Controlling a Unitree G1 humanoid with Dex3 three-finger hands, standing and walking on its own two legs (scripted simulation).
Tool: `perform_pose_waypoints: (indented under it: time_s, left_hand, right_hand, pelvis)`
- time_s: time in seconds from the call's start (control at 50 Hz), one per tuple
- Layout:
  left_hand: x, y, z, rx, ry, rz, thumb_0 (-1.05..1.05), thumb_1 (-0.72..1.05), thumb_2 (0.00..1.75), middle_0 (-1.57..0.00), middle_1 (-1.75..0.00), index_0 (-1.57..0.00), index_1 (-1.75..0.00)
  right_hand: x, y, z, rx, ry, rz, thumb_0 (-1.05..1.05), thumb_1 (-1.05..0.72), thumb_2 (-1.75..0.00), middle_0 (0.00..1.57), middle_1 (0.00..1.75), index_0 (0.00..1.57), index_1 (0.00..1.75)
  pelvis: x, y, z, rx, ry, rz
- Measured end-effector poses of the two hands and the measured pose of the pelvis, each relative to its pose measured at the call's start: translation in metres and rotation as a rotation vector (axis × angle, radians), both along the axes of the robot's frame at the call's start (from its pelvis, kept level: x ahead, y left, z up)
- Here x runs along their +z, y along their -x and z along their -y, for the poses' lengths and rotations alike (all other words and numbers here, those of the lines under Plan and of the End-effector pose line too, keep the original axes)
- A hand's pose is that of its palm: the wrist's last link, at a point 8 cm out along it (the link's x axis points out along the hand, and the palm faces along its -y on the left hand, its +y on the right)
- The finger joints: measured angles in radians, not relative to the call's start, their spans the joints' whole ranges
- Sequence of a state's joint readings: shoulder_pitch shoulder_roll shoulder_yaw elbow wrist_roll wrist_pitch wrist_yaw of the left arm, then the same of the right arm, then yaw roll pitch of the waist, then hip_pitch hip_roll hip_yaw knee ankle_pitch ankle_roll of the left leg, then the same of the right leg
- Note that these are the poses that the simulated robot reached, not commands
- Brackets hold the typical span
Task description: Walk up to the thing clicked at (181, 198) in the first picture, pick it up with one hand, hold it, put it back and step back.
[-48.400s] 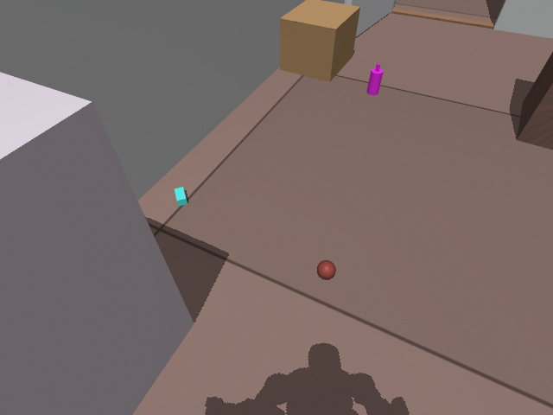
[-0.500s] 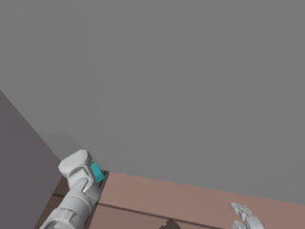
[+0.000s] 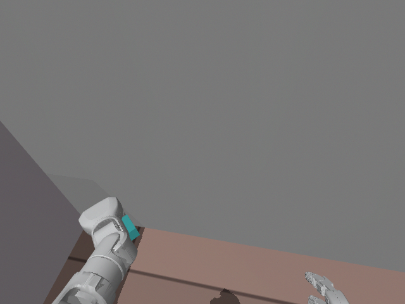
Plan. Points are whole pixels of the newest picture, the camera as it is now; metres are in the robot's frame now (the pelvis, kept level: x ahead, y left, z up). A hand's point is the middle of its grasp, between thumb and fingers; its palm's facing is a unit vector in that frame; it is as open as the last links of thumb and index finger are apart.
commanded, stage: crouch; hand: left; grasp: from above
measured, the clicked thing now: (117, 235) +0.31 +0.23 -0.08
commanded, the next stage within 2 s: none
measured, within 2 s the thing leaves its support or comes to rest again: neither
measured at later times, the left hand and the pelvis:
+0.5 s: hand (123, 250) +0.30 +0.23 -0.13, palm faces -0.42 -0.20 -0.89, open 7.5 cm; pelvis -0.02 +0.00 -0.03, yaw +0 degrees
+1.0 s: hand (147, 260) +0.36 +0.23 -0.39, palm faces -0.35 -0.23 -0.91, open 7.5 cm; pelvis -0.07 +0.00 -0.25, yaw -3 degrees
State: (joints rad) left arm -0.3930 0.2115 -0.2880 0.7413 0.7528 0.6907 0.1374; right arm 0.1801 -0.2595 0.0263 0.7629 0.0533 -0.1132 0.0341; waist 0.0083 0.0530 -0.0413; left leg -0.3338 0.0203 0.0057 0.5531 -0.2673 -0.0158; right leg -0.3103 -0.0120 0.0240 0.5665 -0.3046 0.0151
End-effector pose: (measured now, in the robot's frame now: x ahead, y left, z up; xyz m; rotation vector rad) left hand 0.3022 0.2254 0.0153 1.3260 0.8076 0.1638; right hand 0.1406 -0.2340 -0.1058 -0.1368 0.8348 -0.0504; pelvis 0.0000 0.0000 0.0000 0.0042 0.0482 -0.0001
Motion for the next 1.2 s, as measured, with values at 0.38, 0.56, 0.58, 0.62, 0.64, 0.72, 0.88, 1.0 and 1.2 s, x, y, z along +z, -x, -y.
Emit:
perform_pose_waypoints:
  time_s: [0.38, 0.56, 0.58, 0.62, 0.64, 0.72, 0.88, 1.0, 1.2]
  left_hand:
    - [-0.041, 0.007, 0.0, -0.034, -0.031, -0.071, 0.02, 0.42, 0.11, -0.88, -0.34, -0.9, -0.29]
    - [-0.123, -0.013, -0.001, -0.065, -0.071, -0.048, 0.02, 0.41, 0.11, -0.88, -0.35, -0.9, -0.28]
    - [-0.134, -0.018, -0.001, -0.066, -0.074, -0.034, 0.02, 0.41, 0.11, -0.88, -0.35, -0.91, -0.28]
    - [-0.157, -0.027, 0.0, -0.061, -0.078, -0.008, 0.02, 0.4, 0.13, -0.89, -0.35, -0.91, -0.29]
    - [-0.168, -0.031, 0.001, -0.055, -0.079, 0.003, 0.02, 0.39, 0.14, -0.89, -0.34, -0.91, -0.28]
    - [-0.213, -0.046, 0.0, -0.021, -0.08, 0.026, 0.02, 0.37, 0.16, -0.91, -0.33, -0.92, -0.27]
    - [-0.293, -0.059, -0.006, 0.003, -0.053, 0.012, 0.02, 0.36, 0.17, -0.93, -0.29, -0.94, -0.25]
    - [-0.344, -0.061, -0.01, -0.046, -0.035, -0.007, 0.02, 0.39, 0.11, -0.94, -0.26, -0.96, -0.21]
    - [-0.411, -0.075, -0.013, -0.086, -0.022, 0.018, 0.02, 0.43, 0.05, -0.96, -0.21, -0.97, -0.15]
  right_hand:
    - [-0.004, 0.019, 0.006, -0.004, 0.026, -0.027, 0.01, -0.87, -0.89, 0.2, 0.3, 0.2, 0.3]
    - [-0.057, 0.079, 0.032, -0.032, 0.109, -0.194, 0.01, -0.87, -0.88, 0.2, 0.3, 0.2, 0.3]
    - [-0.067, 0.087, 0.035, -0.038, 0.116, -0.217, 0.01, -0.87, -0.88, 0.2, 0.3, 0.2, 0.3]
    - [-0.088, 0.103, 0.039, -0.05, 0.127, -0.264, 0.01, -0.87, -0.88, 0.2, 0.3, 0.2, 0.3]
    - [-0.1, 0.111, 0.04, -0.056, 0.13, -0.288, 0.01, -0.88, -0.88, 0.2, 0.3, 0.2, 0.3]
    - [-0.146, 0.14, 0.04, -0.075, 0.123, -0.37, 0.01, -0.88, -0.88, 0.2, 0.3, 0.2, 0.3]
    - [-0.228, 0.172, 0.022, -0.092, 0.059, -0.464, 0.01, -0.88, -0.89, 0.2, 0.3, 0.2, 0.3]
    - [-0.275, 0.175, 0.009, -0.08, 0.037, -0.469, 0.01, -0.89, -0.89, 0.2, 0.3, 0.2, 0.3]
    - [-0.327, 0.167, 0.016, -0.032, 0.082, -0.462, 0.0, -0.89, -0.89, 0.2, 0.3, 0.2, 0.3]
  pelvis:
    - [-0.006, 0.008, 0.001, 0.004, 0.001, -0.036]
    - [-0.059, 0.029, 0.001, -0.003, 0.011, -0.235]
    - [-0.068, 0.032, 0.001, -0.004, 0.012, -0.262]
    - [-0.089, 0.037, 0.0, -0.005, 0.018, -0.315]
    - [-0.1, 0.04, -0.001, -0.006, 0.02, -0.34]
    - [-0.141, 0.05, -0.002, -0.013, 0.028, -0.429]
    - [-0.208, 0.066, -0.001, -0.023, 0.036, -0.534]
    - [-0.25, 0.072, -0.001, -0.026, 0.044, -0.572]
    - [-0.308, 0.076, -0.003, -0.032, 0.057, -0.609]
